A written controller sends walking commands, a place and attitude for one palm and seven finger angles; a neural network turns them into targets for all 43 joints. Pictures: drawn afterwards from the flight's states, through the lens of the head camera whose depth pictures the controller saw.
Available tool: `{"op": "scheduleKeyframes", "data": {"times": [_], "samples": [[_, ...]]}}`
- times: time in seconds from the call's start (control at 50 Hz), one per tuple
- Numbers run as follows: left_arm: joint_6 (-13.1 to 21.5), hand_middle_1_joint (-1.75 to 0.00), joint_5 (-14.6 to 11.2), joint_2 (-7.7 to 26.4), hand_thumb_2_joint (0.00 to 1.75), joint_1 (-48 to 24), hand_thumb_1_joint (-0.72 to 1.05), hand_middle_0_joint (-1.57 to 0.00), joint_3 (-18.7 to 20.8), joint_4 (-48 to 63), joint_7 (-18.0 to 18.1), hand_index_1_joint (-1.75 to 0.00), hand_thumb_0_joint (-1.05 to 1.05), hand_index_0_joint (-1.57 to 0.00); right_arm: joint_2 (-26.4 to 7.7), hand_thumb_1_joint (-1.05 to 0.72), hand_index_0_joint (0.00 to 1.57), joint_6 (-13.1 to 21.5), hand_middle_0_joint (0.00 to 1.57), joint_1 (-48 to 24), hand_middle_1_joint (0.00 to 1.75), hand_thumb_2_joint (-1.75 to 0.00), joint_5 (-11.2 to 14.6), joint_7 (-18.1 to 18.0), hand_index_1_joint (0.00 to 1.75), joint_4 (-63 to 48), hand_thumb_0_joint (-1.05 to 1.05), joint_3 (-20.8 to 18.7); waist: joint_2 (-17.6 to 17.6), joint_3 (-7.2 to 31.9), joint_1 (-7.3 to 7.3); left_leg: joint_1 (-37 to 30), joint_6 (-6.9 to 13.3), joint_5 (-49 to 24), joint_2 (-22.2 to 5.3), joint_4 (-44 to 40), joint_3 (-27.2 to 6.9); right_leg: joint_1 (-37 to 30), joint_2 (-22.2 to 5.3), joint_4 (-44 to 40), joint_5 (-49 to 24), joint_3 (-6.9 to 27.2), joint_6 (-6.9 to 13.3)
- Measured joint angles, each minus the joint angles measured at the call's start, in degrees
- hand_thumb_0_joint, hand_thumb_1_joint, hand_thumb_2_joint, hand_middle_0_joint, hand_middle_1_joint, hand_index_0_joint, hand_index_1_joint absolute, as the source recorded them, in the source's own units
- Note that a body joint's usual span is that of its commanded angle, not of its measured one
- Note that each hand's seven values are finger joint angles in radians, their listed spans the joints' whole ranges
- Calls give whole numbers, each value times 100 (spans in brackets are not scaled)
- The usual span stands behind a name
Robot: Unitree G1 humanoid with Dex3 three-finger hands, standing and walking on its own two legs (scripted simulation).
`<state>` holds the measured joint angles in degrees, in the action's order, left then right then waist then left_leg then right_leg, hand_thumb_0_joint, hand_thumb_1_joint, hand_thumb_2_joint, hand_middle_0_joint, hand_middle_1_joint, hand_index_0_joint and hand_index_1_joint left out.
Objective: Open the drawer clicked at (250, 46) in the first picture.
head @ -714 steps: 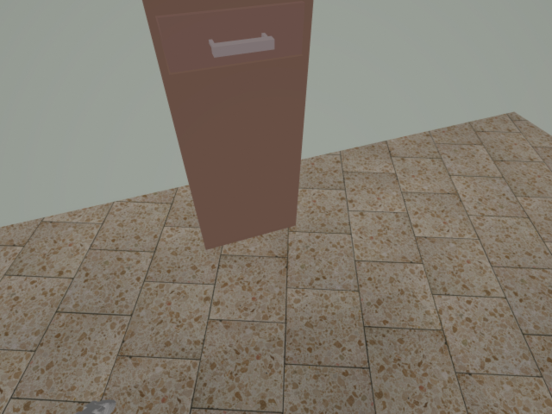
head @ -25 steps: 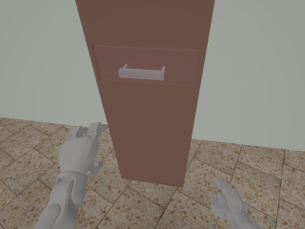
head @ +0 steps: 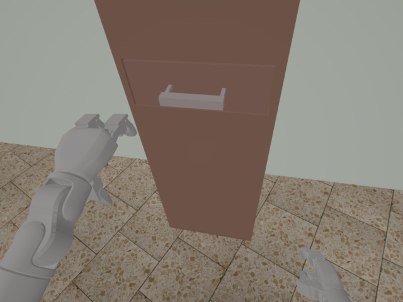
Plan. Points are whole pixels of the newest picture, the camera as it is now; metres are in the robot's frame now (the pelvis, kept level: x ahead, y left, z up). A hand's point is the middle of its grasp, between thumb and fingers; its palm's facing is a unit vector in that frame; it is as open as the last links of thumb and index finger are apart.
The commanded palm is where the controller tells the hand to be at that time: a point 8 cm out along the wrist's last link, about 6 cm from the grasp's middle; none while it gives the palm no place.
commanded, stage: raise the hand with hooked fingers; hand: left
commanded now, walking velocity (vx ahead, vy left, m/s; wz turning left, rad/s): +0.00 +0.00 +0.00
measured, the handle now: (193, 95) +0.57 +0.11 +0.12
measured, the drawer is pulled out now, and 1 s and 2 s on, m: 0.00 0.00 0.00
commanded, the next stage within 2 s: move the hooked fingers above the handle in 0.66 s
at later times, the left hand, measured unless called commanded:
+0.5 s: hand (108, 124) +0.34 +0.22 +0.21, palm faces +0.07 -0.05 -1.00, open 13.9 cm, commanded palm +0.30 +0.22 +0.28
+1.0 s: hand (125, 125) +0.35 +0.19 +0.20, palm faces +0.10 -0.06 -0.99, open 13.9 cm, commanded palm +0.32 +0.20 +0.27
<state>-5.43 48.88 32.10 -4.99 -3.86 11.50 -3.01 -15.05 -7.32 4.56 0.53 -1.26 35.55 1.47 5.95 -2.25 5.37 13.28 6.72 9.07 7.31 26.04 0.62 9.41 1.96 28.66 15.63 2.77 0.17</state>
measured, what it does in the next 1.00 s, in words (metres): stands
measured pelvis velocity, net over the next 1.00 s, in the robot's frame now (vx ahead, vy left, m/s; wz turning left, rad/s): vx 0.01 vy -0.02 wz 0.03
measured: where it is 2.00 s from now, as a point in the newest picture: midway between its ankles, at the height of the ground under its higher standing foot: outside the picture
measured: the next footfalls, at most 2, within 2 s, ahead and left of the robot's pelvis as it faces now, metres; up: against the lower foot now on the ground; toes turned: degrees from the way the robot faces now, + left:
none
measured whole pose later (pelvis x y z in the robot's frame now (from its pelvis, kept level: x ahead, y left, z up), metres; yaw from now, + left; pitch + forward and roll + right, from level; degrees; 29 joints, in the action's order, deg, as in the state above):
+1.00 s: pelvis +0.01 -0.02 +0.00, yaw +2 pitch +0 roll -1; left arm -4.5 44.8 35.0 -22.8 -4.9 3.0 -13.9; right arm -15.3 -9.0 4.9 2.1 1.2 34.4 2.7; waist 5.7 -0.1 4.5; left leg 16.7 5.3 9.4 6.7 26.4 -2.0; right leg 11.9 2.8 27.6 15.8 0.2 1.9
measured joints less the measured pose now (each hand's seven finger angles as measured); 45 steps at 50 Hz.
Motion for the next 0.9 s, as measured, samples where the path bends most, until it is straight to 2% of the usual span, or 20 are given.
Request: {"op": "scheduleKeyframes", "data": {"times": [0.08,0.16,0.26,0.34,0.42,0.5,0.6,0.7,0.78,0.9], "samples": [[-48,-115,-157,217,34,-430,-42,-32,178,-90,-228,-115,0,-31,10,-91,20,12,20,-122,30,-90,29,66,30,-53,1,48,9,26,22,-51,-18,-28,-5,-119,-66,-78,6,-162,-35,-51,23],[-246,-117,-279,367,32,-897,-46,-32,320,-255,-533,-118,0,-31,-3,-91,20,-21,20,-181,30,-90,63,133,30,-98,1,105,27,62,49,-44,-37,-43,-7,-178,-148,-109,12,-275,-53,-125,50],[-420,-119,-341,522,31,-1383,-49,-32,314,-424,-1027,-119,0,-31,-39,-91,20,-68,20,-183,30,-90,95,179,30,-129,1,166,34,99,51,22,-57,-29,-11,-170,-233,-85,25,-326,-46,-207,85],[-342,-119,-411,635,31,-1628,-49,-32,306,-541,-1354,-120,0,-31,-61,-91,20,-102,20,-153,30,-90,115,186,30,-134,1,192,24,114,9,73,-76,-2,-27,-146,-255,-48,43,-331,-33,-226,111],[-176,-119,-540,682,30,-1460,-49,-32,453,-460,-1567,-120,0,-31,-82,-91,20,-144,20,-55,30,-90,106,233,30,-187,1,177,11,137,-65,94,-92,24,-51,-151,-219,-11,64,-326,-22,-185,128],[66,-120,-684,681,30,-1183,-49,-32,560,-231,-1578,-120,0,-31,-136,-91,20,-158,20,82,30,-90,77,268,30,-205,1,127,2,130,-92,110,-100,56,-70,-125,-199,5,84,-313,-8,-164,141],[259,-120,-743,698,30,-1130,-49,-32,626,-200,-1341,-120,0,-32,-181,-91,20,-177,20,181,30,-90,77,275,30,-136,1,72,-32,92,-59,177,-123,70,-91,-70,-206,64,106,-276,-4,-176,163],[150,-120,-672,666,30,-1244,-49,-32,673,-337,-1101,-120,0,-32,-184,-91,20,-202,20,196,30,-90,102,286,30,-79,1,32,-18,103,-31,257,-138,55,-99,-36,-219,142,115,-240,-13,-196,174],[-4,-120,-614,616,30,-1235,-49,-32,626,-368,-1089,-120,0,-32,-164,-91,20,-235,20,162,30,-90,136,299,30,-81,1,42,22,166,-40,283,-135,53,-95,-20,-214,177,110,-206,-6,-194,170],[-64,-120,-527,432,30,-1443,-50,-32,232,-591,-1180,-120,0,-31,-102,-91,20,-217,20,81,30,-90,171,270,30,-111,1,92,24,215,-63,308,-130,44,-67,15,-250,203,87,-141,20,-240,166]]}}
